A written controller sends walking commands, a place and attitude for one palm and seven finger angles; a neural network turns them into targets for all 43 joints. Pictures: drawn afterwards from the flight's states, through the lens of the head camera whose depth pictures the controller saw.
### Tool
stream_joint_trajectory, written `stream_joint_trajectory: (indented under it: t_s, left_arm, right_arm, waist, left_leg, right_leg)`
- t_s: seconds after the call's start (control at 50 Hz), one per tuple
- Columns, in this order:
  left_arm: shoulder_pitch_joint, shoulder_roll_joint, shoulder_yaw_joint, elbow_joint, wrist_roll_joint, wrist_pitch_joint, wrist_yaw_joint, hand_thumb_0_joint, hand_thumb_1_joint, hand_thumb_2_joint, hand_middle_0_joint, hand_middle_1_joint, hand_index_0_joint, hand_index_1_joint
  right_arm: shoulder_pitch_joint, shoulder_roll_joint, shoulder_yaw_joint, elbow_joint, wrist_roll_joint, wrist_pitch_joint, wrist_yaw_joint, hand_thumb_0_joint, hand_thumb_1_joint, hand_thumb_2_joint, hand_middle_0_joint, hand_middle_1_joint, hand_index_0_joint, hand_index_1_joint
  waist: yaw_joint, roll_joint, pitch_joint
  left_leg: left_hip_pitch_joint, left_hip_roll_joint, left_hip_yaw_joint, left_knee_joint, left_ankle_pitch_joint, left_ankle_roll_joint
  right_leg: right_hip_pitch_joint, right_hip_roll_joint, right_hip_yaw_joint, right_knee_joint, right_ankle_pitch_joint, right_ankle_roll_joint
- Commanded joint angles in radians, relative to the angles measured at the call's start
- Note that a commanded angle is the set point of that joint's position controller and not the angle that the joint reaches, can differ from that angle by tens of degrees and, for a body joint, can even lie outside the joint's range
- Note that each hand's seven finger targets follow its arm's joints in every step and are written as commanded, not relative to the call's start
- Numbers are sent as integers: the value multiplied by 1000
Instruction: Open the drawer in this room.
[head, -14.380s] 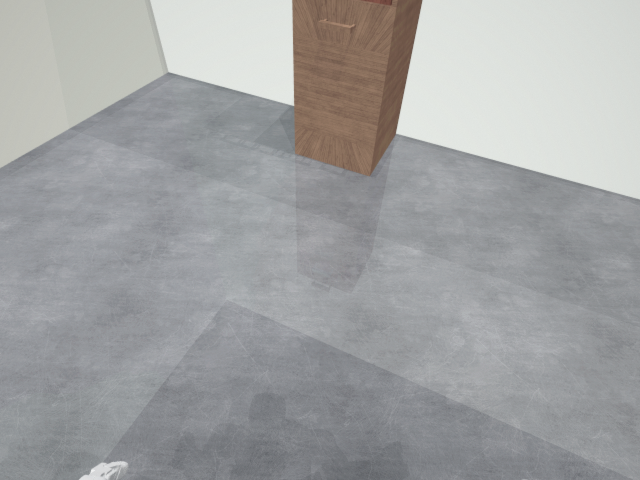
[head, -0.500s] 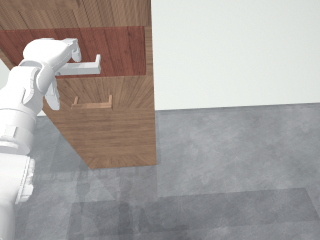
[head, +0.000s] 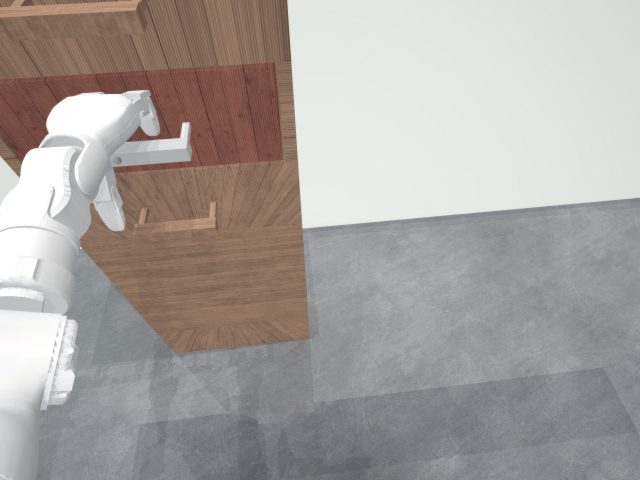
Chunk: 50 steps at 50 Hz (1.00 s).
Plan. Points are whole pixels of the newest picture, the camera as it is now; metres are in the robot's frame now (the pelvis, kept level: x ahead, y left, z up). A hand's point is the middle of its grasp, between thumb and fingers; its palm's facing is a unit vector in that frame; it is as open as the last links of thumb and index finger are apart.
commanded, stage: move the hooked fingers above the handle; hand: left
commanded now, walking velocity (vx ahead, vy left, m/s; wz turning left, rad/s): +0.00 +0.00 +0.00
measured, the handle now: (140, 142) +0.54 +0.24 +0.11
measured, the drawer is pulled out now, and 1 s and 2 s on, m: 0.00 0.00 0.00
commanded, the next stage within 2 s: none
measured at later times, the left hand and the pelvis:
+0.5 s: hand (148, 153) +0.48 +0.20 +0.15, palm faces -0.03 -0.04 -1.00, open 13.8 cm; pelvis -0.01 +0.00 +0.00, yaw +1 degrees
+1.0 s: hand (174, 137) +0.49 +0.17 +0.16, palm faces +0.05 -0.08 -1.00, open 13.8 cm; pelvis +0.00 +0.00 +0.00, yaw +1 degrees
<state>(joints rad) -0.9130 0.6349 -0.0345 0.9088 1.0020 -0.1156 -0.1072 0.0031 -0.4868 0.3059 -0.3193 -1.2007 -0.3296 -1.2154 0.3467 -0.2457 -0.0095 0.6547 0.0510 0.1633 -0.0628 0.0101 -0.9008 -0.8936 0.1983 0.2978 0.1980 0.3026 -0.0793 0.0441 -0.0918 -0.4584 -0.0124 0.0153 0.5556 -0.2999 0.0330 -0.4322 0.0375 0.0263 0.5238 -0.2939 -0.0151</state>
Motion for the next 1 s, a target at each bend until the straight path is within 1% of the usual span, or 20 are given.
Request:
stream_joint_trajectory:
  t_s: [0.0,0.04,0.12,0.2,0.28,0.36,0.42,0.5,0.56,0.62,0.64,0.7,0.72,0.76,0.8,0.86,0.88,0.9,0.92,0.98]
  left_arm:
    - [-632,341,142,-402,-21,-73,143,0,-500,300,-300,-1200,-300,-1200]
    - [-607,328,152,-355,-20,-36,193,0,-500,300,-300,-1200,-300,-1200]
    - [-563,275,101,-172,-14,104,216,0,-500,300,-300,-1200,-300,-1200]
    - [-535,71,-93,-97,1,209,122,0,-500,300,-300,-1200,-300,-1200]
    - [-525,34,-136,-150,-27,177,3,0,-500,300,-300,-1200,-300,-1200]
    - [-612,163,-26,-243,-43,43,-3,0,-500,300,-300,-1200,-300,-1200]
    - [-679,318,109,-336,-21,-30,90,0,-500,300,-300,-1200,-300,-1200]
    - [-629,446,237,-245,18,28,232,0,-500,300,-300,-1200,-300,-1200]
    - [-567,378,156,-87,44,158,267,0,-500,300,-300,-1200,-300,-1200]
    - [-500,298,62,60,40,251,185,0,-500,300,-300,-1200,-300,-1200]
    - [-498,257,14,61,31,262,139,0,-500,300,-300,-1200,-300,-1200]
    - [-549,16,-194,-62,-23,211,-17,0,-500,300,-300,-1200,-300,-1200]
    - [-569,6,-204,-132,-45,169,-59,0,-500,300,-300,-1200,-300,-1200]
    - [-599,44,-168,-251,-62,81,-90,0,-500,300,-300,-1200,-300,-1200]
    - [-655,23,-170,-355,-99,-4,-92,0,-500,300,-300,-1200,-300,-1200]
    - [-695,207,18,-416,-106,-108,-3,0,-500,300,-300,-1200,-300,-1200]
    - [-698,271,83,-385,-99,-113,47,0,-500,300,-300,-1200,-300,-1200]
    - [-707,403,195,-376,-88,-109,105,0,-500,300,-300,-1200,-300,-1200]
    - [-681,446,241,-319,-61,-83,167,0,-500,300,-300,-1200,-300,-1200]
    - [-596,448,210,-230,-20,37,262,0,-500,300,-300,-1200,-300,-1200]
  right_arm:
    - [55,-158,-80,-78,-26,-37,1,0,-900,-900,200,300,200,300]
    - [58,-158,-85,-57,-29,-42,17,0,-900,-900,200,300,200,300]
    - [37,-172,-77,-29,-22,-35,38,0,-900,-900,200,300,200,300]
    - [22,-177,-75,-36,-5,-18,42,0,-900,-900,200,300,200,300]
    - [-6,-179,-69,-59,-3,-8,24,0,-900,-900,200,300,200,300]
    - [-11,-170,-61,-71,-4,-18,-5,0,-900,-900,200,300,200,300]
    - [1,-156,-58,-82,-18,-34,-8,0,-900,-900,200,300,200,300]
    - [-10,-144,-47,-80,-31,-42,5,0,-900,-900,200,300,200,300]
    - [-24,-151,-44,-65,-21,-39,12,0,-900,-900,200,300,200,300]
    - [-1,-181,-51,-55,-8,-27,9,0,-900,-900,200,300,200,300]
    - [6,-190,-52,-58,-1,-22,5,0,-900,-900,200,300,200,300]
    - [10,-189,-68,-65,8,-24,-9,0,-900,-900,200,300,200,300]
    - [5,-191,-69,-55,6,-28,-13,0,-900,-900,200,300,200,300]
    - [1,-183,-65,-46,1,-39,-21,0,-900,-900,200,300,200,300]
    - [8,-169,-65,-38,-3,-54,-24,0,-900,-900,200,300,200,300]
    - [44,-166,-75,-30,-13,-65,-25,0,-900,-900,200,300,200,300]
    - [50,-160,-69,-29,-18,-66,-22,0,-900,-900,200,300,200,300]
    - [51,-171,-63,-30,-24,-66,-21,0,-900,-900,200,300,200,300]
    - [39,-151,-54,-41,-22,-65,-14,0,-900,-900,200,300,200,300]
    - [-26,-146,-34,-56,-19,-52,-4,0,-900,-900,200,300,200,300]
  waist:
    - [15,143,-510]
    - [20,146,-501]
    - [15,77,-431]
    - [-23,0,-361]
    - [-41,-64,-319]
    - [-27,-25,-305]
    - [20,82,-405]
    - [74,86,-462]
    - [51,28,-417]
    - [14,-65,-397]
    - [-2,-89,-390]
    - [-82,-143,-343]
    - [-84,-105,-336]
    - [-68,-7,-365]
    - [-71,56,-343]
    - [-30,116,-380]
    - [-15,109,-387]
    - [16,85,-409]
    - [36,75,-417]
    - [78,51,-452]
  left_leg:
    - [347,7,-37,38,655,7]
    - [371,18,-51,42,698,-9]
    - [281,13,-26,15,585,-5]
    - [281,14,-25,3,557,4]
    - [282,-3,-27,-7,452,24]
    - [256,-12,-34,-16,365,27]
    - [264,-13,-43,-2,444,14]
    - [178,-13,-25,4,496,-7]
    - [125,-8,6,-7,444,-6]
    - [125,-2,25,-18,400,8]
    - [136,-2,28,-20,388,15]
    - [226,-5,11,-15,393,36]
    - [258,-9,2,-13,397,40]
    - [314,-20,-22,-4,431,43]
    - [358,-22,-39,7,458,40]
    - [369,-18,-52,20,491,14]
    - [331,-18,-51,19,488,7]
    - [259,-22,-46,18,490,3]
    - [189,-27,-45,10,475,0]
    - [123,-20,2,-3,495,-13]
  right_leg:
    - [97,15,-26,12,395,-26]
    - [54,20,-42,16,361,-25]
    - [83,15,-48,2,353,-24]
    - [66,10,-53,-27,352,-21]
    - [80,3,-37,-49,341,-13]
    - [77,-2,-21,-47,284,-19]
    - [96,4,-22,-2,300,-33]
    - [188,7,-31,24,350,-37]
    - [202,2,-33,12,373,-23]
    - [214,-7,-25,-16,394,-7]
    - [213,-9,-23,-28,408,-1]
    - [157,-11,-19,-72,428,9]
    - [127,-11,-13,-79,421,11]
    - [101,-7,-5,-65,402,0]
    - [46,-2,-11,-66,362,-11]
    - [19,11,-22,-33,322,-27]
    - [40,13,-28,-20,319,-31]
    - [94,14,-28,-6,338,-35]
    - [133,12,-31,12,347,-35]
    - [253,-3,-26,21,428,-32]
